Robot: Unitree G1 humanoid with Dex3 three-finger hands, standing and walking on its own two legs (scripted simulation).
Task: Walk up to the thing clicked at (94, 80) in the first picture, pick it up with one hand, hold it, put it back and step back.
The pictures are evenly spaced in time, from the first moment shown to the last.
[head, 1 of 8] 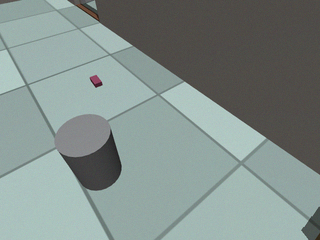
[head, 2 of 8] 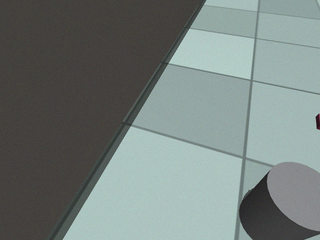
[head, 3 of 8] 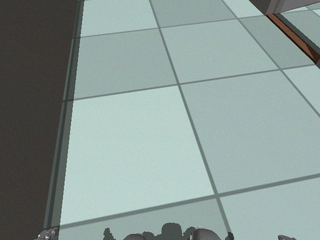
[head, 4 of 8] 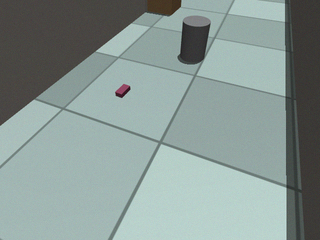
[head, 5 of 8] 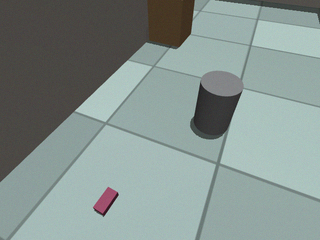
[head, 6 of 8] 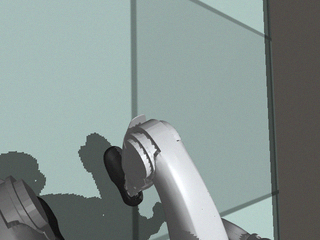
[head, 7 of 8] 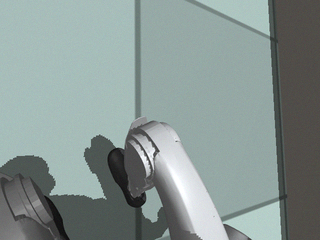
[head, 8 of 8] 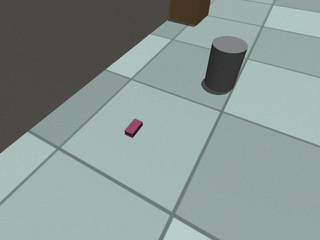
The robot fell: no
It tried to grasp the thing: yes
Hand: left
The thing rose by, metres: 0.68
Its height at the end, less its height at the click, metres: +0.00
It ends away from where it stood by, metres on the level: 0.02
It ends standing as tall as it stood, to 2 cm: yes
